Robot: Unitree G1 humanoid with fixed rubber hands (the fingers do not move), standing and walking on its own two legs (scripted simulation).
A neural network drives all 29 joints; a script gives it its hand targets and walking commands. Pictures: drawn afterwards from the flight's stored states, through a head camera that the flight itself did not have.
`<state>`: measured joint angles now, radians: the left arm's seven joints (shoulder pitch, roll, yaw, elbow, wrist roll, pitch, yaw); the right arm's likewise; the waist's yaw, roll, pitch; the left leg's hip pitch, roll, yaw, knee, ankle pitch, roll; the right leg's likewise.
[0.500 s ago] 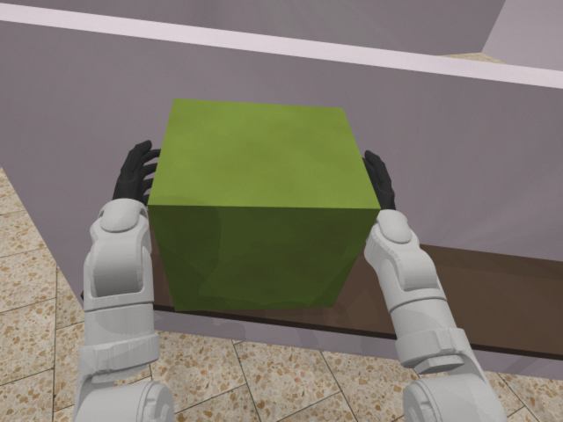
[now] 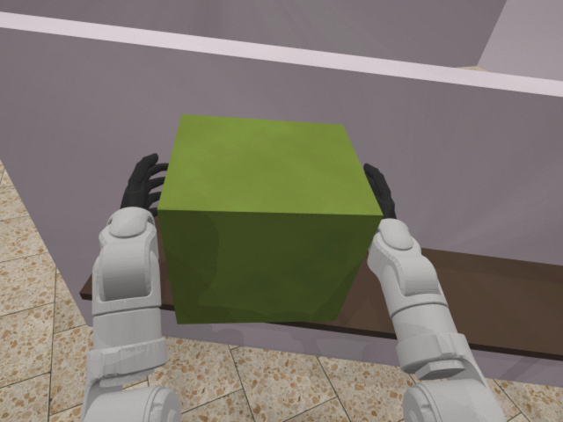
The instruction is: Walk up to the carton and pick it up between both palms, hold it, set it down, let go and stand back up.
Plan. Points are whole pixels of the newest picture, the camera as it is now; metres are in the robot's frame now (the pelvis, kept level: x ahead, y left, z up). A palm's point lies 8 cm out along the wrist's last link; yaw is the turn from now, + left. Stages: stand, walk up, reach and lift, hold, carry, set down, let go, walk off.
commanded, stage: hold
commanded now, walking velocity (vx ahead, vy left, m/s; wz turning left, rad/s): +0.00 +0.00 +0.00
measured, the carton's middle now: (262, 222) +0.37 +0.01 +0.13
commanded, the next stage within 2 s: none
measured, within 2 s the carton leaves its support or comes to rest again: neither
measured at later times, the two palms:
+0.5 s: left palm (135, 192) +0.37 +0.19 +0.18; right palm (368, 200) +0.37 -0.14 +0.17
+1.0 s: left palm (133, 197) +0.35 +0.19 +0.18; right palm (369, 205) +0.36 -0.14 +0.17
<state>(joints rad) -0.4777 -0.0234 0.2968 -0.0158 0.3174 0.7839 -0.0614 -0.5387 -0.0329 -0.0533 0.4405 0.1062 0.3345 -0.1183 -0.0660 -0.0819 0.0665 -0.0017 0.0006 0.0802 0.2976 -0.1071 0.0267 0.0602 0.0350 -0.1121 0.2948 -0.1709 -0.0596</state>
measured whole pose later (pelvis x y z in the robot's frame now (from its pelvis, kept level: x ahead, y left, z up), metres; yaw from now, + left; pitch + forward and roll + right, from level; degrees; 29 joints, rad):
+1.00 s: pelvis +0.01 +0.01 +0.00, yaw +0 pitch -8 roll +0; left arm -0.49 0.00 0.28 -0.06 0.29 0.77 -0.05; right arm -0.56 -0.05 -0.04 0.40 0.14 0.31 -0.14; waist -0.07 -0.06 0.06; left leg -0.04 0.00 0.09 0.31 -0.12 0.04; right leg 0.03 0.03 -0.10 0.28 -0.17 -0.05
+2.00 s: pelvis +0.02 -0.01 +0.00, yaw +1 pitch -10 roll +0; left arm -0.40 0.02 0.27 -0.12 0.28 0.74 -0.08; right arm -0.47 -0.05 0.03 0.31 0.18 0.30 -0.19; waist -0.08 -0.08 0.07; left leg -0.01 0.00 0.06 0.32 -0.14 0.01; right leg 0.07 0.04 -0.12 0.29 -0.19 -0.06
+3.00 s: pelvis +0.00 -0.01 +0.00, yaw +1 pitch -10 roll +0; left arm -0.51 0.01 0.29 -0.01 0.30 0.74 -0.06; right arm -0.56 -0.03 -0.05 0.44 0.11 0.27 -0.15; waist -0.07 -0.09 0.07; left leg -0.03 0.00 0.06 0.30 -0.11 0.02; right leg 0.04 0.04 -0.13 0.29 -0.17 -0.07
